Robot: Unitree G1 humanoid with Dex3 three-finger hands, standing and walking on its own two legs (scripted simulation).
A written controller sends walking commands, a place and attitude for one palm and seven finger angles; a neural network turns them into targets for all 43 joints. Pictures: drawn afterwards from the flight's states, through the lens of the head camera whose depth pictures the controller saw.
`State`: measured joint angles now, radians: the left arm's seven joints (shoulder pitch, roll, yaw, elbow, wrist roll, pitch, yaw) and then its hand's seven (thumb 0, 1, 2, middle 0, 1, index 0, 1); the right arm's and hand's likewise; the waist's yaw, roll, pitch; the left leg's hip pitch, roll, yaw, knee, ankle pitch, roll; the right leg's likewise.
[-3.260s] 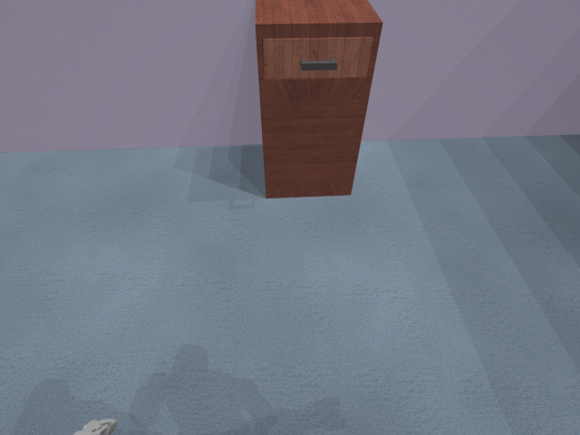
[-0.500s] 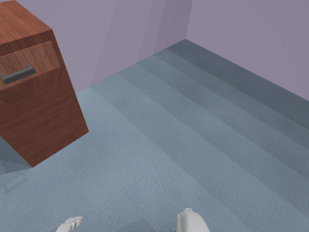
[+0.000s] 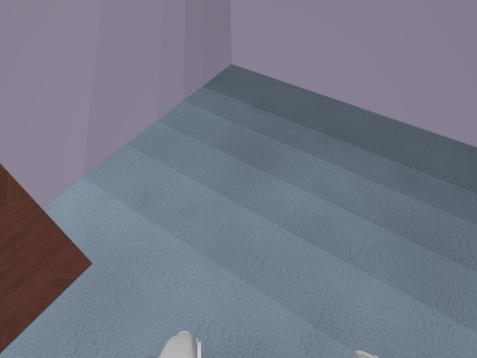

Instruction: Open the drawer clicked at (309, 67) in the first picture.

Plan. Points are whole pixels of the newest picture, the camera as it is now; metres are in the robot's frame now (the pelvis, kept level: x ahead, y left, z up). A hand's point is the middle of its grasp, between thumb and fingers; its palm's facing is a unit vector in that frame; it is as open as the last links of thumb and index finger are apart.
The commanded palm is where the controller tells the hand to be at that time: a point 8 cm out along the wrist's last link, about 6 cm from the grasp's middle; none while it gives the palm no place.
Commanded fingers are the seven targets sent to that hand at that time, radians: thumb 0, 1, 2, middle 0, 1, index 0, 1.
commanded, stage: walk to a spot facing it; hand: left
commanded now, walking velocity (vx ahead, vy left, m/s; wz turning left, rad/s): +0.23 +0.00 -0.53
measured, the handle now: out of the picture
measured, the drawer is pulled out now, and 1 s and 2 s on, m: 0.00 0.00 0.00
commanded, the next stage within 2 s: turn to face it in 0.42 s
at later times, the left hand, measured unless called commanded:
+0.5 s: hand (146, 301) +0.25 +0.22 -0.17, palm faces -0.25 -0.95 -0.19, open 7.4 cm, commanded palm none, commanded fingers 0.00 0.90 0.90 -0.20 -0.30 -0.20 -0.30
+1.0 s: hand (175, 278) +0.31 +0.17 -0.19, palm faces -0.17 -0.98 -0.13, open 7.4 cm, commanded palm none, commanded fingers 0.00 0.90 0.90 -0.20 -0.30 -0.20 -0.30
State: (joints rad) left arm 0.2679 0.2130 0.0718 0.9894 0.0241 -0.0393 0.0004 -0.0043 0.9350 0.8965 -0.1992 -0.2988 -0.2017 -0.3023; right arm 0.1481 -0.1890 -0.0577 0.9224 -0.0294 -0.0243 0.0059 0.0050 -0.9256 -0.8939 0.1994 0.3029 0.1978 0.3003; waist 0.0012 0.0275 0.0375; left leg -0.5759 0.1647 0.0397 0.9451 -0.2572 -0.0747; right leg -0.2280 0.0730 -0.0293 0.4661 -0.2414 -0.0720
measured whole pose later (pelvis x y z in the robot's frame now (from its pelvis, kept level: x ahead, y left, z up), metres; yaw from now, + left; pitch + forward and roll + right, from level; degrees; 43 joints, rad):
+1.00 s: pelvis +0.16 +0.04 -0.02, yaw -10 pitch -1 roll -2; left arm 0.11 0.15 0.04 0.93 0.02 0.03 0.02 0.01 0.91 0.90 -0.20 -0.30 -0.20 -0.30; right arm 0.27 -0.15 -0.05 0.99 -0.02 0.04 0.02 0.01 -0.92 -0.89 0.20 0.30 0.20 0.30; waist -0.05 -0.03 0.06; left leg -0.36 0.06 0.14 0.72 -0.34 0.01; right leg -0.29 -0.15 -0.26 0.72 -0.42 0.05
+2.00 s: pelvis +0.12 -0.04 +0.00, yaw +28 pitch -1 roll +2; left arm 0.28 0.19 0.03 0.90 0.03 0.02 0.02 0.01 0.91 0.90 -0.20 -0.30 -0.20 -0.30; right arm 0.13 -0.27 -0.07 0.95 -0.01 0.09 0.04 0.01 -0.91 -0.89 0.20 0.30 0.20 0.30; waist 0.02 0.00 0.10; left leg -0.37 0.05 0.06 0.86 -0.44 -0.08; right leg -0.20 -0.15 -0.26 0.54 -0.32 0.00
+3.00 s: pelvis +0.09 -0.06 +0.00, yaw +58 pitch -1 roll +0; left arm 0.30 0.21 0.04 0.98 0.02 0.02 0.03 0.01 0.91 0.90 -0.20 -0.30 -0.20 -0.30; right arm 0.16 -0.24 -0.05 0.98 -0.01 0.05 0.01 0.00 -0.91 -0.89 0.20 0.30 0.20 0.30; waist 0.04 -0.01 0.06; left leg -0.21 0.02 0.05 0.57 -0.36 -0.04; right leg -0.25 -0.13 -0.20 0.56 -0.27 0.02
